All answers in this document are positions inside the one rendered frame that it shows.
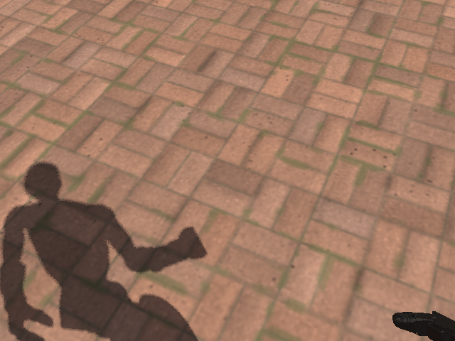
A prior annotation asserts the robot right hand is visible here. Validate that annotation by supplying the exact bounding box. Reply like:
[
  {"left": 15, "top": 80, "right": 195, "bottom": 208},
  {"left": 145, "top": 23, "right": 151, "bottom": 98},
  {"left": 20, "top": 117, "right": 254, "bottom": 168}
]
[{"left": 392, "top": 311, "right": 455, "bottom": 341}]

